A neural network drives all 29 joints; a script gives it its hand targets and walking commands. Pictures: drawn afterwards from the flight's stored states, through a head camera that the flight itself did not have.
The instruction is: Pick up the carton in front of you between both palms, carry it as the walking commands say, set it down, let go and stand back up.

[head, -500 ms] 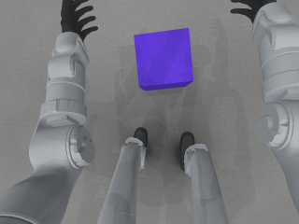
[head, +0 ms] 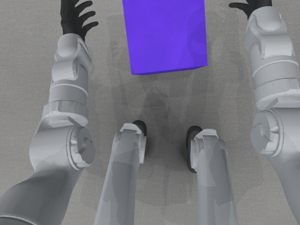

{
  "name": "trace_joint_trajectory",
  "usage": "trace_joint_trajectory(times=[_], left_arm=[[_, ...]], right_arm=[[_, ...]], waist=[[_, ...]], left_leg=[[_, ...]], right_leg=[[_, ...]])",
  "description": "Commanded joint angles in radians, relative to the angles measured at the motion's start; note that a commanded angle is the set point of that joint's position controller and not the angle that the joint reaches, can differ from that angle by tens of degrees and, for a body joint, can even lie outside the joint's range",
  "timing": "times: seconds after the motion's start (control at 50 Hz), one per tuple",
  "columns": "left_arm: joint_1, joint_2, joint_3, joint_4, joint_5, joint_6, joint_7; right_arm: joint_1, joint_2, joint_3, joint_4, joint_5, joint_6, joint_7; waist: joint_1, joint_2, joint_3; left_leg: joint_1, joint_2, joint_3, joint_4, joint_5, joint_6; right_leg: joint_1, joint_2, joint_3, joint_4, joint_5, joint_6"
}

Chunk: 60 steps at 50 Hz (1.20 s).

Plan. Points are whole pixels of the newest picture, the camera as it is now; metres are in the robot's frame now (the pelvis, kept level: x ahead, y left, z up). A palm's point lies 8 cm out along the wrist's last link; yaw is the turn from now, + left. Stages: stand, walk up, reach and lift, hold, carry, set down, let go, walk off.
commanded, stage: reach and lift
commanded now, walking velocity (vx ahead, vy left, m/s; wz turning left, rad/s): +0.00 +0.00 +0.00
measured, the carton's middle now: (165, 40) +0.53 +0.02 -0.40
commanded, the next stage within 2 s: none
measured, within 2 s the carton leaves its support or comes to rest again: leaves its support in 1.34 s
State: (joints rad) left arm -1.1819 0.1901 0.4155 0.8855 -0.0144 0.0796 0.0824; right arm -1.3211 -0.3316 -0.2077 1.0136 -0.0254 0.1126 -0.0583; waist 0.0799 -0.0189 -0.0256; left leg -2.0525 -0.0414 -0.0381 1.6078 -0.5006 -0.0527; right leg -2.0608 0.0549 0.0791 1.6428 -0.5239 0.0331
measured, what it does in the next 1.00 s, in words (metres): lowers itself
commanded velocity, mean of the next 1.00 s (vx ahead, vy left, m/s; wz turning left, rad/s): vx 0.00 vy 0.00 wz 0.00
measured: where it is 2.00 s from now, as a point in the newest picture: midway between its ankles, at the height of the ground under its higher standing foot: (164, 153)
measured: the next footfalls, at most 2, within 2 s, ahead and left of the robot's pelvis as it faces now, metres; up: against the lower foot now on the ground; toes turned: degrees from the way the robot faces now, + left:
none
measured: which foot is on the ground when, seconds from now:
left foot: down 0.00-1.00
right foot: down 0.00-1.00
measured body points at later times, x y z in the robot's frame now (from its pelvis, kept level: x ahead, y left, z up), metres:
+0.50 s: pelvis -0.04 +0.00 -0.14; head +0.35 -0.01 +0.07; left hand +0.52 +0.20 -0.34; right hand +0.56 -0.17 -0.34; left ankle +0.08 +0.13 -0.49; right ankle +0.06 -0.12 -0.49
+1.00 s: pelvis -0.04 +0.00 -0.15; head +0.34 -0.01 +0.07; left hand +0.52 +0.17 -0.33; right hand +0.56 -0.13 -0.33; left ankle +0.08 +0.13 -0.49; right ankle +0.06 -0.12 -0.49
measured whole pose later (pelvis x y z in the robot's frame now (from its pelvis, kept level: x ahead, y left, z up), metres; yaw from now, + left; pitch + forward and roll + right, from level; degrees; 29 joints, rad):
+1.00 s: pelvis -0.04 +0.00 -0.15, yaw +0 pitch +36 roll +2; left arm -1.57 0.26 0.22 1.14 -0.17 0.07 0.15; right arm -1.68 -0.40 0.04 1.23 0.19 0.10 -0.10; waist 0.07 0.01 0.46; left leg -2.23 -0.03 -0.03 2.16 -0.56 -0.07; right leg -2.23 0.05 0.06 2.20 -0.60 0.03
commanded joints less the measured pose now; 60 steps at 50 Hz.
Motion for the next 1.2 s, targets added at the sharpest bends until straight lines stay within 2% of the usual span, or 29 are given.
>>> trace_joint_trajectory(times=[0.0, 0.1, 0.18, 0.24, 0.36, 0.4, 0.46, 0.58, 0.74, 0.82, 0.9, 0.96, 0.98, 1.02, 1.06, 1.12, 1.18], left_arm=[[-0.257, 0.173, -0.066, -0.107, -0.077, -0.006, 0.027], [-0.384, 0.237, -0.131, -0.107, -0.150, 0.033, 0.049], [-0.467, 0.245, -0.146, -0.014, -0.161, 0.048, 0.052], [-0.507, 0.243, -0.148, 0.062, -0.151, 0.039, 0.047], [-0.581, 0.260, -0.158, 0.147, -0.142, -0.003, 0.039], [-0.614, 0.271, -0.159, 0.125, -0.148, -0.018, 0.042], [-0.631, 0.283, -0.180, 0.128, -0.165, -0.037, 0.046], [-0.567, 0.262, -0.213, 0.124, -0.201, -0.046, 0.058], [-0.538, 0.224, -0.197, 0.172, -0.180, -0.042, 0.049], [-0.591, 0.223, -0.201, 0.153, -0.177, -0.041, 0.049], [-0.655, 0.134, -0.240, 0.151, -0.190, -0.033, 0.040], [-0.663, 0.076, -0.201, 0.161, -0.133, -0.022, 0.035], [-0.739, -0.118, -0.253, 0.122, -0.134, -0.013, 0.000], [-0.840, -0.426, -0.286, 0.105, -0.103, 0.019, -0.089], [-0.901, -0.652, -0.309, 0.067, -0.067, 0.059, -0.179], [-0.880, -0.769, -0.320, 0.012, -0.049, 0.103, -0.251], [-0.849, -0.847, -0.344, -0.038, -0.081, 0.122, -0.274]], right_arm=[[-0.335, -0.158, 0.075, -0.119, 0.084, -0.011, -0.022], [-0.473, -0.209, 0.153, -0.108, 0.168, 0.027, -0.032], [-0.548, -0.219, 0.174, -0.009, 0.193, 0.040, -0.023], [-0.572, -0.225, 0.172, 0.065, 0.189, 0.029, -0.014], [-0.613, -0.246, 0.171, 0.135, 0.188, -0.013, -0.005], [-0.646, -0.262, 0.182, 0.107, 0.193, -0.028, -0.009], [-0.666, -0.259, 0.197, 0.073, 0.212, -0.045, -0.016], [-0.616, -0.222, 0.254, 0.043, 0.261, -0.052, -0.026], [-0.549, -0.189, 0.208, 0.127, 0.214, -0.045, -0.023], [-0.605, -0.179, 0.219, 0.109, 0.217, -0.045, -0.025], [-0.669, -0.080, 0.272, 0.103, 0.243, -0.038, -0.016], [-0.683, -0.019, 0.252, 0.107, 0.209, -0.027, -0.005], [-0.742, 0.188, 0.293, 0.095, 0.214, -0.018, 0.029], [-0.802, 0.507, 0.311, 0.104, 0.177, 0.004, 0.115], [-0.774, 0.743, 0.274, 0.086, 0.131, 0.031, 0.196], [-0.725, 0.877, 0.239, 0.045, 0.113, 0.061, 0.256], [-0.723, 0.932, 0.265, -0.013, 0.132, 0.073, 0.265]], waist=[[0.033, -0.094, -1.208], [0.047, -0.105, -1.219], [0.047, -0.103, -1.050], [0.041, -0.090, -0.931], [0.029, -0.055, -0.811], [0.035, -0.066, -0.812], [0.032, -0.073, -0.829], [0.046, -0.080, -0.961], [0.020, -0.056, -0.779], [0.025, -0.062, -0.772], [0.030, -0.074, -0.752], [0.036, -0.071, -0.716], [0.038, -0.076, -0.714], [0.032, -0.078, -0.661], [0.020, -0.072, -0.610], [0.027, -0.050, -0.575], [0.026, -0.049, -0.644]], left_leg=[[0.584, -0.024, 0.117, 0.070, 0.554, -0.038], [0.501, -0.007, 0.147, 0.165, 0.367, -0.031], [0.415, 0.010, 0.141, 0.222, 0.224, -0.020], [0.381, 0.018, 0.132, 0.268, 0.182, -0.018], [0.391, 0.023, 0.111, 0.360, 0.228, -0.018], [0.371, 0.020, 0.108, 0.379, 0.253, -0.018], [0.423, 0.015, 0.097, 0.420, 0.360, -0.005], [0.509, 0.002, 0.109, 0.459, 0.475, 0.000], [0.400, -0.001, 0.101, 0.439, 0.353, -0.006], [0.383, -0.002, 0.104, 0.431, 0.309, -0.005], [0.384, -0.013, 0.109, 0.423, 0.270, -0.003], [0.409, -0.023, 0.108, 0.419, 0.247, -0.005], [0.410, -0.035, 0.109, 0.417, 0.249, 0.002], [0.388, -0.052, 0.114, 0.431, 0.229, 0.009], [0.357, -0.060, 0.121, 0.445, 0.200, 0.018], [0.319, -0.065, 0.131, 0.455, 0.206, 0.025], [0.350, -0.068, 0.132, 0.462, 0.268, 0.031]], right_leg=[[0.649, 0.018, -0.097, 0.062, 0.525, 0.009], [0.666, 0.007, -0.115, 0.155, 0.347, 0.011], [0.557, -0.010, -0.110, 0.206, 0.193, 0.007], [0.475, -0.020, -0.101, 0.247, 0.143, 0.005], [0.379, -0.029, -0.089, 0.336, 0.171, 0.001], [0.386, -0.031, -0.085, 0.362, 0.192, -0.001], [0.397, -0.025, -0.083, 0.401, 0.286, 0.000], [0.485, -0.012, -0.090, 0.440, 0.401, 0.005], [0.359, -0.010, -0.088, 0.410, 0.280, 0.000], [0.375, -0.010, -0.083, 0.400, 0.245, -0.002], [0.408, -0.002, -0.077, 0.392, 0.212, -0.004], [0.419, 0.010, -0.080, 0.388, 0.187, -0.003], [0.421, 0.021, -0.081, 0.387, 0.188, -0.008], [0.385, 0.041, -0.091, 0.396, 0.180, -0.016], [0.340, 0.060, -0.109, 0.403, 0.162, -0.022], [0.274, 0.069, -0.127, 0.416, 0.161, -0.028], [0.280, 0.072, -0.136, 0.424, 0.209, -0.032]])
